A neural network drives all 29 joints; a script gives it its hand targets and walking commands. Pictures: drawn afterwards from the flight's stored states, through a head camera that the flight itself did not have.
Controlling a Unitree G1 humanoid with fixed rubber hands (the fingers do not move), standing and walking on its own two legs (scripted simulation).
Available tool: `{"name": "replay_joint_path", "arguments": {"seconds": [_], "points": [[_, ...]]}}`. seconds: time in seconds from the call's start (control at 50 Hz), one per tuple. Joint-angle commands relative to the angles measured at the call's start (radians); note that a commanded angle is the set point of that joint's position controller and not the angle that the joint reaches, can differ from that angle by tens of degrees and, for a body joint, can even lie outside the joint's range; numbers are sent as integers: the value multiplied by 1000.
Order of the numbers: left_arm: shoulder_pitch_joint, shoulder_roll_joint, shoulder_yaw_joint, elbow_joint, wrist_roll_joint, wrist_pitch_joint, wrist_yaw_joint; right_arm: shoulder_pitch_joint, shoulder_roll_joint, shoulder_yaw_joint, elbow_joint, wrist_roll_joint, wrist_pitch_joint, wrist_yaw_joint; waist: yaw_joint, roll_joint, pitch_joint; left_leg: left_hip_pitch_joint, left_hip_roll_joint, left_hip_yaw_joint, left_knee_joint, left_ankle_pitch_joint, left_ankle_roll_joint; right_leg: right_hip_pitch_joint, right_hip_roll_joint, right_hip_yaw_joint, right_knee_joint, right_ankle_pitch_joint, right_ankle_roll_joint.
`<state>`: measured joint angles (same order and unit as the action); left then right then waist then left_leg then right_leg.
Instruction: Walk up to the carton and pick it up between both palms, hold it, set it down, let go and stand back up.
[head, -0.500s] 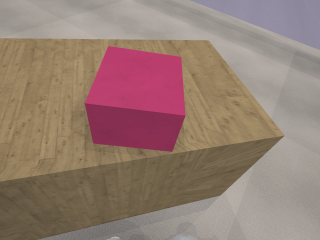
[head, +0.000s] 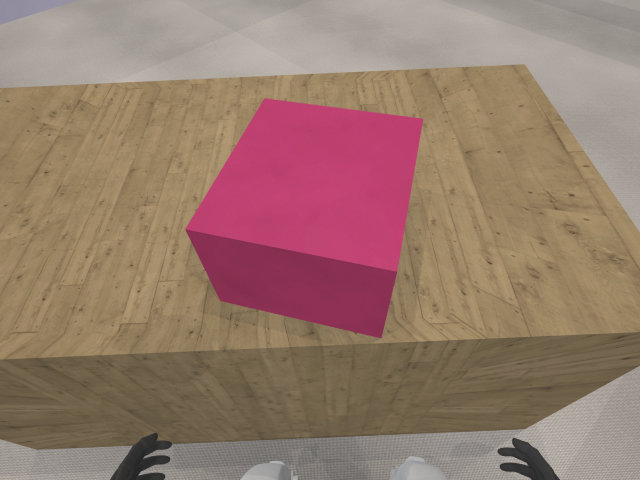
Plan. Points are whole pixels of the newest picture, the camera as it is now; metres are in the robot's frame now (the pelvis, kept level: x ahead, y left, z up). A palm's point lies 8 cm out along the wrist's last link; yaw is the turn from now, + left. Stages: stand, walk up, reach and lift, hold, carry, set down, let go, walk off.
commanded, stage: walk up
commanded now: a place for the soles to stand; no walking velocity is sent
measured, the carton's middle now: (319, 211) +0.50 +0.01 +0.02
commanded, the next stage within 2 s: none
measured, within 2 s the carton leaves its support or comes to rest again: neither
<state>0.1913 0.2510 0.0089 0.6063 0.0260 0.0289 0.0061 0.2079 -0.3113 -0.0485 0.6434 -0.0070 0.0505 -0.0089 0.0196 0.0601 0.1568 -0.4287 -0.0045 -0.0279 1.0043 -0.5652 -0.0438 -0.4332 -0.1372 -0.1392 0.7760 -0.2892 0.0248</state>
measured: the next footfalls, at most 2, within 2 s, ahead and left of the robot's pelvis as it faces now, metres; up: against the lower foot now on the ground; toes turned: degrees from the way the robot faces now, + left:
left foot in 0.04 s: +0.07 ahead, +0.10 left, +0.00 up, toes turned +3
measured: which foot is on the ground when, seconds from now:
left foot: up 0.00-0.02, down 0.04-1.00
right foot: down 0.00-1.00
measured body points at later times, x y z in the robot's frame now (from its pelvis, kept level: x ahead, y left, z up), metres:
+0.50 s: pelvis +0.00 +0.00 +0.02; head +0.00 +0.00 +0.47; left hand +0.05 +0.26 -0.09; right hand +0.16 -0.23 -0.09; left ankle +0.01 +0.12 -0.70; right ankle +0.04 -0.13 -0.70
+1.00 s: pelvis +0.03 +0.00 +0.02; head +0.04 +0.01 +0.47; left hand +0.03 +0.27 -0.10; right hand +0.17 -0.23 -0.10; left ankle +0.01 +0.12 -0.70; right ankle +0.04 -0.13 -0.70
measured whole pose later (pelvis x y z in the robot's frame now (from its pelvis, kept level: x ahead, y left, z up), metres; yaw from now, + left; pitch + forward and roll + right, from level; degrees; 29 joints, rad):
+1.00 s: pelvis +0.03 +0.00 +0.02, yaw +11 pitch -1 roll -1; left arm 0.39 0.27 0.01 0.72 0.02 0.00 -0.01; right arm 0.32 -0.23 -0.02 0.73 -0.01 0.00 0.01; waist 0.01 0.00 0.02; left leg -0.28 -0.07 -0.17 0.65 -0.34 0.00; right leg -0.23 -0.09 -0.16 0.60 -0.35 0.03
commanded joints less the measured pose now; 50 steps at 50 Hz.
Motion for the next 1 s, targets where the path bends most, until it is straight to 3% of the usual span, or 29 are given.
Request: {"name": "replay_joint_path", "arguments": {"seconds": [0.0, 0.02, 0.04, 0.06, 0.08, 0.1, 0.12, 0.14, 0.18, 0.2, 0.22, 0.24, 0.26, 0.28, 0.32, 0.4, 0.42, 0.5, 0.56, 0.66, 0.68, 0.72, 0.82, 0.86, 0.9, 0.98], "points": [[29, 197, 49, -72, -10, -16, -2, 169, -112, -51, -50, -9, -56, 12, -50, -154, -282, 303, 10, -29, -513, 351, 68, 40, -145, 102, -11, 183, -134], [66, 123, 25, -92, -23, -20, -10, 116, -181, -65, -64, -23, -60, 8, -40, 61, -277, 333, 164, -303, -569, 302, 140, -111, -51, 22, 145, 14, -64], [35, 106, 27, -109, -33, -8, 0, 59, -245, -78, -87, -9, -54, 3, -49, 172, -239, 167, 317, -553, -644, 262, 264, -113, 72, 35, 180, -374, -19], [-13, 159, 44, -97, -23, 10, 10, 16, -244, -77, -88, 1, -54, -2, -66, 164, -191, 7, 344, -580, -680, 131, 336, -20, 21, 135, 249, -383, -30], [-9, 176, 49, -75, -24, 12, 9, -33, -185, -58, -94, 3, -57, -1, -43, 163, -140, 18, 290, -485, -661, 198, 323, -23, 14, 136, 228, -333, -25], [3, 179, 49, -60, -35, 2, 7, -29, -154, -43, -94, -5, -57, -5, -41, 130, -143, 114, 226, -373, -600, 449, 284, -64, 37, 115, 168, -299, -23], [28, 164, 44, -46, -41, -12, 5, -28, -146, -39, -98, -20, -56, -10, -37, 127, -154, 170, 204, -305, -532, 701, 264, -64, 39, 105, 112, -257, -24], [76, 141, 38, -32, -39, -26, 7, -44, -144, -35, -99, -25, -52, -8, -16, 161, -189, 176, 177, -254, -482, 794, 243, 6, 41, 83, 23, -194, -27], [150, 145, 36, -13, -28, -55, 8, -96, -122, -12, -94, -7, -43, 5, 29, 130, -249, 179, 130, -205, -377, 779, 177, 173, 47, 59, -273, 60, -42], [154, 179, 43, -9, -18, -65, 10, -80, -92, -3, -96, 0, -43, 11, 18, 84, -278, 148, 98, -174, -323, 711, 134, 255, 14, 119, -328, 200, -60], [122, 236, 53, -19, -6, -69, 11, -32, -47, 11, -101, 9, -48, 15, -11, -44, -294, 91, 46, -127, -260, 604, 84, 297, -100, 271, -330, 326, -99], [70, 270, 61, -24, -18, -59, 5, 7, -33, 12, -86, 10, -43, 13, -41, -82, -268, 150, 11, -92, -306, 376, 57, 185, -160, 332, -321, 257, -163], [44, 265, 63, -24, -23, -48, -4, 18, -48, 8, -67, 5, -36, 11, -51, -108, -215, 209, 11, -89, -368, 301, 61, 80, -151, 308, -342, 110, -168], [27, 232, 53, -25, -26, -42, -11, 17, -62, 2, -50, 5, -38, 13, -54, -123, -172, 210, 23, -116, -418, 294, 69, 44, -110, 251, -366, -27, -137], [54, 182, 39, -29, -32, -34, -12, 2, -96, -6, -34, 18, -49, 22, -25, -96, -117, 125, 31, -163, -464, 324, 85, 91, -31, 172, -370, -131, -84], [111, 185, 44, 3, -31, -37, -19, 5, -95, -10, -36, 8, -64, 24, -11, -76, -125, 93, 32, -188, -510, 277, 87, 156, -24, 145, -363, -136, -79], [113, 186, 46, -3, -28, -37, -19, 2, -91, -10, -31, 10, -65, 24, -8, -95, -111, 64, 29, -189, -514, 257, 87, 166, -27, 141, -366, -148, -77], [125, 178, 46, -2, -27, -39, -21, 24, -82, -15, -24, 2, -67, 22, -15, -97, -122, 83, 26, -199, -546, 202, 89, 140, -35, 147, -373, -210, -80], [135, 163, 46, -3, -24, -39, -20, 15, -95, -20, -20, 7, -69, 20, -4, -42, -108, 11, 40, -248, -597, 127, 100, 190, -4, 116, -334, -176, -68], [161, 173, 49, 5, -20, -48, -16, 17, -78, -14, -17, 7, -72, 18, 4, -10, -149, 10, 35, -255, -595, 220, 98, 251, -7, 110, -313, -80, -69], [205, 169, 56, 14, -2, -50, -15, 65, -66, -18, -8, -11, -71, 20, 1, -7, -187, 29, 16, -242, -589, 102, 108, 266, 5, 99, -309, -191, -76], [204, 176, 58, 15, -1, -51, -10, 69, -62, -20, -10, -12, -67, 22, 0, -9, -142, 1, 8, -236, -584, 78, 109, 243, -6, 114, -329, -225, -80], [201, 193, 58, 17, -6, -54, -5, 82, -59, -18, -20, -6, -73, 22, -4, -33, -97, 11, 1, -220, -530, 266, 102, 218, -39, 124, -348, -134, -93], [206, 192, 55, 18, -7, -54, -5, 93, -66, -18, -19, -5, -77, 20, -5, -33, -115, 46, 8, -227, -509, 388, 102, 227, -34, 102, -323, -37, -90], [208, 177, 46, 17, -3, -59, -6, 95, -84, -25, -26, -4, -82, 13, -6, 16, -175, 99, 17, -230, -470, 554, 113, 270, -17, 58, -267, 113, -82], [208, 181, 48, 3, -2, -50, -5, 96, -94, -26, -35, 1, -73, 4, -2, -19, -166, 83, 23, -263, -446, 648, 129, 305, -5, 53, -212, 207, -84]]}}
